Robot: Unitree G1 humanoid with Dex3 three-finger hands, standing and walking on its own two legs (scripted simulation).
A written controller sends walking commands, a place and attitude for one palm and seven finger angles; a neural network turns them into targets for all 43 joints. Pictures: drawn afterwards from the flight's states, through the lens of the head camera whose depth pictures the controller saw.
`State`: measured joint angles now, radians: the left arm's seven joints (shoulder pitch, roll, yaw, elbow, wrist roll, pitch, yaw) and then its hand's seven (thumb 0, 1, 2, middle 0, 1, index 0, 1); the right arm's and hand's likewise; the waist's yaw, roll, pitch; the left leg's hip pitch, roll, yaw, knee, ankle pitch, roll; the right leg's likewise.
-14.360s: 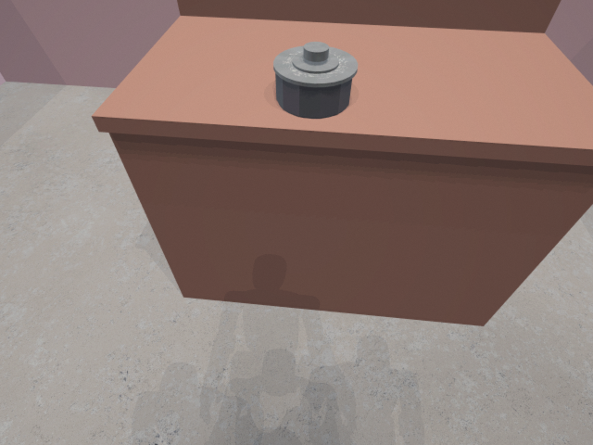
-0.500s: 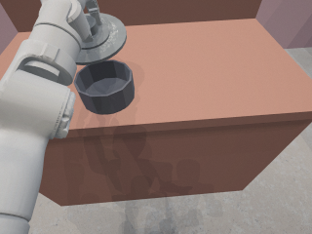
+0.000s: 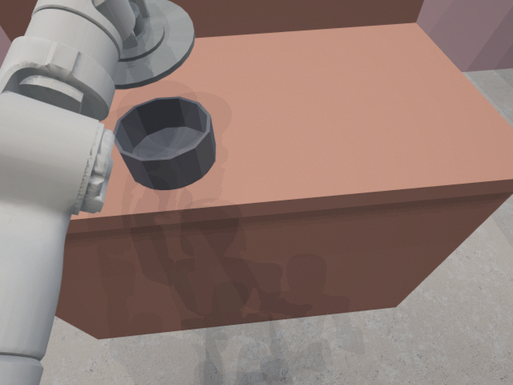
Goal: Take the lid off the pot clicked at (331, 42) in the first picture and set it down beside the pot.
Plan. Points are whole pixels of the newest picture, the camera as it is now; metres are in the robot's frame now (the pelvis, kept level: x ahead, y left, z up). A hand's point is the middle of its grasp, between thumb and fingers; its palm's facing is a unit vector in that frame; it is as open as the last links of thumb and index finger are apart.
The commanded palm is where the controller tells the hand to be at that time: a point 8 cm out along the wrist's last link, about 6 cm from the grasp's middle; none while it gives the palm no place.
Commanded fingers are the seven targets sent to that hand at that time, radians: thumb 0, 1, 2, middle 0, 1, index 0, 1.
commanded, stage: move the lid sideways beside the pot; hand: left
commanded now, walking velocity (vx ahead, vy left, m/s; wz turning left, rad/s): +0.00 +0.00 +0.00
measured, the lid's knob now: (122, 20) +0.53 +0.14 +0.29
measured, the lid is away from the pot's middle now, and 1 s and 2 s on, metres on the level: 0.02 0.10 0.22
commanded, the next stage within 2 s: none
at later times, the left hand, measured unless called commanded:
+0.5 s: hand (79, 25) +0.49 +0.17 +0.31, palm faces -0.17 -0.10 -0.98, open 8.2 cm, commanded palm +0.48 +0.18 +0.37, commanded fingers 0.00 0.66 0.97 -0.74 -1.10 -0.72 -1.07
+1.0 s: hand (37, 30) +0.49 +0.22 +0.31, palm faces -0.17 -0.11 -0.98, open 8.2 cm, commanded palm +0.48 +0.23 +0.37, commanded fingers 0.00 0.66 0.97 -0.74 -1.10 -0.72 -1.07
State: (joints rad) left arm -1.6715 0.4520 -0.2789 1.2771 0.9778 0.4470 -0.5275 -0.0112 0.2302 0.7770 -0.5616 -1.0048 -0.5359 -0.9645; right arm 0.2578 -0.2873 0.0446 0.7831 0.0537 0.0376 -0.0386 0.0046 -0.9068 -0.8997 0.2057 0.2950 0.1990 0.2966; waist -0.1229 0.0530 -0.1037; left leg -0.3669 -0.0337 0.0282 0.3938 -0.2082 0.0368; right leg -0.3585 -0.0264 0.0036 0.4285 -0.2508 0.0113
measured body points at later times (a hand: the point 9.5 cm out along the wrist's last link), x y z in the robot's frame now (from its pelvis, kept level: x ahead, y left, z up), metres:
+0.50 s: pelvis +0.00 +0.00 +0.00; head +0.03 -0.02 +0.45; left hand +0.49 +0.17 +0.36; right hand +0.09 -0.27 -0.13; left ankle -0.02 +0.10 -0.74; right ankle -0.03 -0.13 -0.74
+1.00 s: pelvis -0.01 +0.00 +0.00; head +0.04 -0.01 +0.45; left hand +0.49 +0.22 +0.36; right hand +0.05 -0.27 -0.14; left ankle -0.02 +0.10 -0.74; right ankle -0.03 -0.13 -0.74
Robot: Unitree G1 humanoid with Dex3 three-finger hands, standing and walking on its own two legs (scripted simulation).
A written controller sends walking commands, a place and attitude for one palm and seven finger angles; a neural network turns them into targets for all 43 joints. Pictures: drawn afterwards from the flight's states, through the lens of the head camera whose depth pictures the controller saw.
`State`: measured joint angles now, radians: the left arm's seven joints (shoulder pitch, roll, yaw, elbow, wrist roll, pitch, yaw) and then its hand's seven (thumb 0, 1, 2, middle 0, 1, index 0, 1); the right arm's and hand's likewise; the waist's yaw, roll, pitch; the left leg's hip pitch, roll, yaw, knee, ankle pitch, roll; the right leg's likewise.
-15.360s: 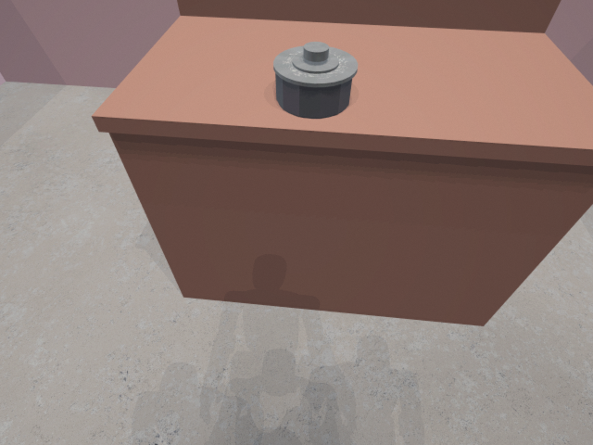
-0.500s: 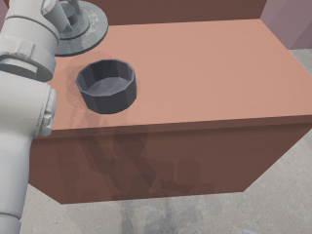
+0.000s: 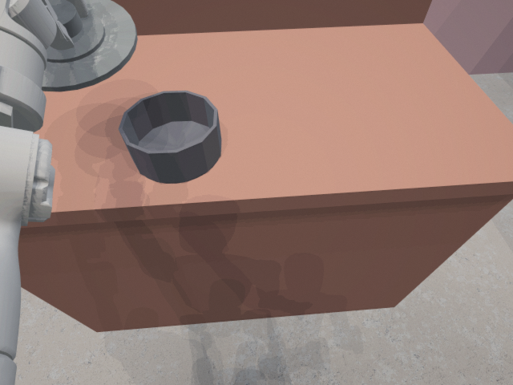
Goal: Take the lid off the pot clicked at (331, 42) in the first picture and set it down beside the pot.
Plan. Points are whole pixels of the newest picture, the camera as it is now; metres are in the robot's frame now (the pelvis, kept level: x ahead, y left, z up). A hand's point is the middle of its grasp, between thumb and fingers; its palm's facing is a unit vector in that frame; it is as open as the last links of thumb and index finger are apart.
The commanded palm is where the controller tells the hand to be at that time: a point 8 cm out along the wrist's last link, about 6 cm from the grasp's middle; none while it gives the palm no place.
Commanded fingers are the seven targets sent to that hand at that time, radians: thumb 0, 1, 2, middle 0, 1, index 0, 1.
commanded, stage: move the lid sideways beside the pot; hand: left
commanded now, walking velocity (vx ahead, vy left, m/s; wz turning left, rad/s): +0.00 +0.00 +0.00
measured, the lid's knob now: (57, 19) +0.53 +0.22 +0.29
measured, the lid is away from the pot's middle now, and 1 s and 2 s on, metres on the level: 0.10 0.22 0.23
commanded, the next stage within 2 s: lower the lid onto the table in 1.12 s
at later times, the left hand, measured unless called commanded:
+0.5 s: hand out of the picture +0.48 +0.29 +0.31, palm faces -0.15 -0.13 -0.98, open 8.2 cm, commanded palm +0.48 +0.29 +0.37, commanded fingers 0.00 0.66 0.97 -0.74 -1.10 -0.72 -1.07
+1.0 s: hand out of the picture +0.48 +0.33 +0.30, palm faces -0.17 -0.15 -0.97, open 8.2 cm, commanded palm +0.48 +0.33 +0.37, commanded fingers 0.00 0.66 0.97 -0.74 -1.10 -0.72 -1.07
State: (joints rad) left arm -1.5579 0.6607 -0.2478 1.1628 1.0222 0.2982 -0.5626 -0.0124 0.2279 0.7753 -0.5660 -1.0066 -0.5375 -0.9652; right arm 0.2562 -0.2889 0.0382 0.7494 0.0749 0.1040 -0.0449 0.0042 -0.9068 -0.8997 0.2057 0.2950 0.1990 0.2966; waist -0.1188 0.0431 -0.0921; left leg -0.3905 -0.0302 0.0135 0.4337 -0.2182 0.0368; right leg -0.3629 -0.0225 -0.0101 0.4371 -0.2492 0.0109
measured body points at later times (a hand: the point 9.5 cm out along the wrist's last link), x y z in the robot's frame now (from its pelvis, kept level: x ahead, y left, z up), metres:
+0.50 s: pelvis +0.01 +0.00 +0.00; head +0.06 +0.00 +0.45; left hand +0.48 +0.30 +0.36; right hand +0.07 -0.27 -0.13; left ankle -0.01 +0.10 -0.74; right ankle -0.03 -0.13 -0.74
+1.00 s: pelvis +0.01 +0.01 +0.00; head +0.07 +0.00 +0.44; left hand +0.49 +0.33 +0.35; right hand +0.05 -0.27 -0.13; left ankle -0.01 +0.10 -0.74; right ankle -0.03 -0.13 -0.74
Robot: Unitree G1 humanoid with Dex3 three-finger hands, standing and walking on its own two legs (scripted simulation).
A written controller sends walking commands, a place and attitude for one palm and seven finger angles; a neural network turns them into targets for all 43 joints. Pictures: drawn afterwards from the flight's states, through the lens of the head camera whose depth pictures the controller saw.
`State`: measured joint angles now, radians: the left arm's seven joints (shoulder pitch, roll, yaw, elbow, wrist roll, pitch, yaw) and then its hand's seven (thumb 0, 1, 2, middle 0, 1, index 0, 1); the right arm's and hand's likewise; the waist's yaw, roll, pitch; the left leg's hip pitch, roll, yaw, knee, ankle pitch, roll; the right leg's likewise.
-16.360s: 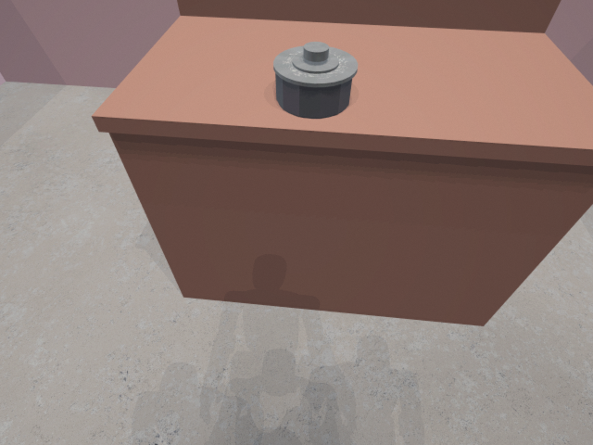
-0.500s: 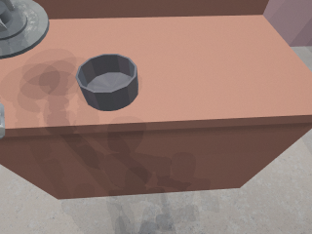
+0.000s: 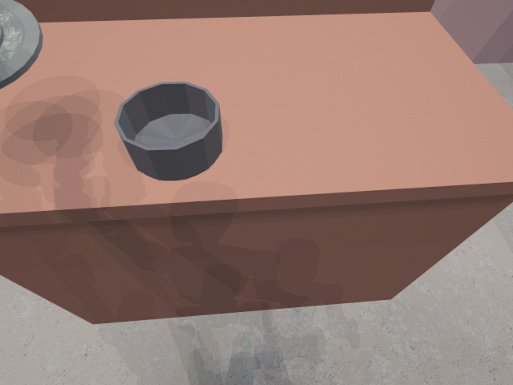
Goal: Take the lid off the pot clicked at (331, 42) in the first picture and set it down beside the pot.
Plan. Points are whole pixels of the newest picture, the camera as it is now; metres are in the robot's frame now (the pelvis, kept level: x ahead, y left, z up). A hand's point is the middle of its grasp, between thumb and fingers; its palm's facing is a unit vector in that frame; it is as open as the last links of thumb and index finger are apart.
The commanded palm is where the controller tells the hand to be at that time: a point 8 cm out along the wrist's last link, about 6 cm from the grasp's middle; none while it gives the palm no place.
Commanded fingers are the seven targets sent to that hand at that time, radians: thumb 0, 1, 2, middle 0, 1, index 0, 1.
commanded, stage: move the lid sideways beside the pot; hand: left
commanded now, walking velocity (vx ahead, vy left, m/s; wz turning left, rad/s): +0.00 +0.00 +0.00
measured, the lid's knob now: out of the picture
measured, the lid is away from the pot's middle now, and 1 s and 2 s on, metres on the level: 0.22 0.23 0.22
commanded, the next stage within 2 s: lower the lid onto the table in 0.12 s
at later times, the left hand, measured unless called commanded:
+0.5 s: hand out of the picture +0.47 +0.34 +0.29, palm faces -0.20 -0.21 -0.96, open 8.2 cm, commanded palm +0.48 +0.33 +0.35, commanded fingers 0.00 0.66 0.97 -0.74 -1.10 -0.72 -1.07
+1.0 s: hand out of the picture +0.48 +0.33 +0.25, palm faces -0.26 -0.23 -0.94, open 8.2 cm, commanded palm +0.49 +0.33 +0.31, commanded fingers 0.00 0.66 0.97 -0.74 -1.10 -0.72 -1.07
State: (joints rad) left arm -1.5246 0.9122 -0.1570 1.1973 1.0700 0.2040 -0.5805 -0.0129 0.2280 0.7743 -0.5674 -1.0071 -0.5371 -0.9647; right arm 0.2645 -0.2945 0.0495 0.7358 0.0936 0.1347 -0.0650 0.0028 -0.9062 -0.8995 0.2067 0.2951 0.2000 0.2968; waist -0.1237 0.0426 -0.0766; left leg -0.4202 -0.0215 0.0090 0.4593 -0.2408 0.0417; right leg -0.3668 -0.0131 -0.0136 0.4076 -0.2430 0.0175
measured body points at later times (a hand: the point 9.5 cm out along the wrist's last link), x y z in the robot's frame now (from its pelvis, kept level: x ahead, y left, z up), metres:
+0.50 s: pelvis +0.00 +0.00 +0.00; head +0.07 +0.00 +0.44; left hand +0.47 +0.34 +0.34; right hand +0.05 -0.27 -0.13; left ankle -0.02 +0.09 -0.74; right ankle -0.04 -0.13 -0.74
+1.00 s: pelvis +0.00 +0.00 +0.00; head +0.08 +0.00 +0.44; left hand +0.49 +0.34 +0.30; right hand +0.02 -0.28 -0.13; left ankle -0.02 +0.09 -0.74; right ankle -0.04 -0.13 -0.74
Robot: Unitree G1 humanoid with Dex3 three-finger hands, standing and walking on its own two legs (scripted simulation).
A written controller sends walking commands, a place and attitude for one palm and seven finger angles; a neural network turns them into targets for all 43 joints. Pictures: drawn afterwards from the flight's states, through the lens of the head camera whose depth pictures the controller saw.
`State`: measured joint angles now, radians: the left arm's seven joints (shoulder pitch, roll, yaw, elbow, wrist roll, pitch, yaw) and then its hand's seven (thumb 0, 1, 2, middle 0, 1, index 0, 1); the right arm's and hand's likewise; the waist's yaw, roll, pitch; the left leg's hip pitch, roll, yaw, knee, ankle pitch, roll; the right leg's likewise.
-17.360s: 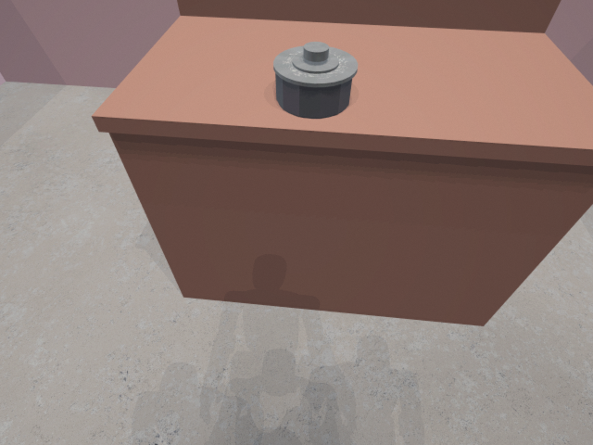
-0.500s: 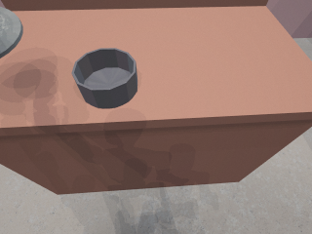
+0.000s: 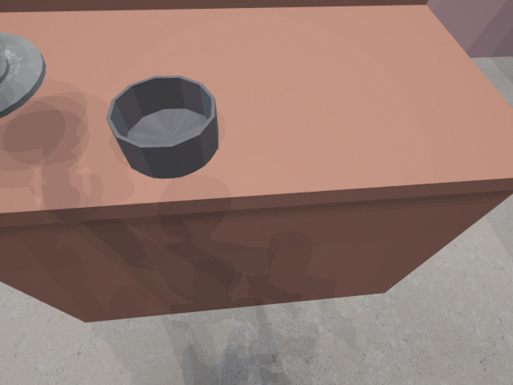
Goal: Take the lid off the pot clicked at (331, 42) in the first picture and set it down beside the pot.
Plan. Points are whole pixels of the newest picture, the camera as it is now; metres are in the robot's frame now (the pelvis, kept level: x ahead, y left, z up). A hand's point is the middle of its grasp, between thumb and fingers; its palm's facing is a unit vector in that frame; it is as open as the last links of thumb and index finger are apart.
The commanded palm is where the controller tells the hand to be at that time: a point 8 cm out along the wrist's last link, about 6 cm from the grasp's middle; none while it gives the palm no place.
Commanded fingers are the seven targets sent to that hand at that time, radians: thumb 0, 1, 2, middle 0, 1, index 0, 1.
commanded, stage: lower the lid onto the table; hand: left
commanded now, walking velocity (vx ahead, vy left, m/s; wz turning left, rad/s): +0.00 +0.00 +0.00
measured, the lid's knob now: out of the picture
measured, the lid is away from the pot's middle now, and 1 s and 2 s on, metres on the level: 0.23 0.22 0.22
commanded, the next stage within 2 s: open the fingers wide in 1.94 s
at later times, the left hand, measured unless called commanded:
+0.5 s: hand out of the picture +0.49 +0.32 +0.22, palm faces -0.31 -0.21 -0.92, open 8.2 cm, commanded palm +0.49 +0.32 +0.28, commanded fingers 0.00 0.66 0.97 -0.74 -1.10 -0.72 -1.07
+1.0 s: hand out of the picture +0.47 +0.33 +0.18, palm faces -0.37 -0.22 -0.90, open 8.3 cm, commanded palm +0.50 +0.32 +0.25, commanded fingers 0.00 0.66 0.97 -0.74 -1.10 -0.72 -1.07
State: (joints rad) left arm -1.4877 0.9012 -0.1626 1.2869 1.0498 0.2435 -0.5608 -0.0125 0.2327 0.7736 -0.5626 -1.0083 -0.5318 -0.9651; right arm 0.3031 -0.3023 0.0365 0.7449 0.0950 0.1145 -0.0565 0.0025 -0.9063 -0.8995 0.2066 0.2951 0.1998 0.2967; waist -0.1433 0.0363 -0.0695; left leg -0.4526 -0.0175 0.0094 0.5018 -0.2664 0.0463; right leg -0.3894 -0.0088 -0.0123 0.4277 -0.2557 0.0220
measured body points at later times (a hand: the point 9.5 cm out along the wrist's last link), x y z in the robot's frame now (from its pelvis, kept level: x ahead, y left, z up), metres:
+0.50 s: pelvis +0.00 +0.00 +0.00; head +0.08 +0.00 +0.44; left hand +0.50 +0.33 +0.27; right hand +0.02 -0.27 -0.13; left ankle -0.02 +0.09 -0.74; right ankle -0.04 -0.14 -0.74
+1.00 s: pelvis -0.01 +0.00 -0.01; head +0.07 +0.01 +0.44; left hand +0.49 +0.33 +0.24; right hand +0.00 -0.28 -0.13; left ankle -0.02 +0.09 -0.74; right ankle -0.04 -0.14 -0.74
